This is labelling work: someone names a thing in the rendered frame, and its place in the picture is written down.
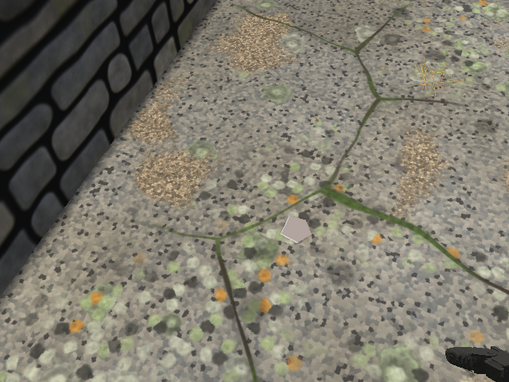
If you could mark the right robot hand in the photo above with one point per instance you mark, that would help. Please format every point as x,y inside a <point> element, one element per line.
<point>493,362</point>

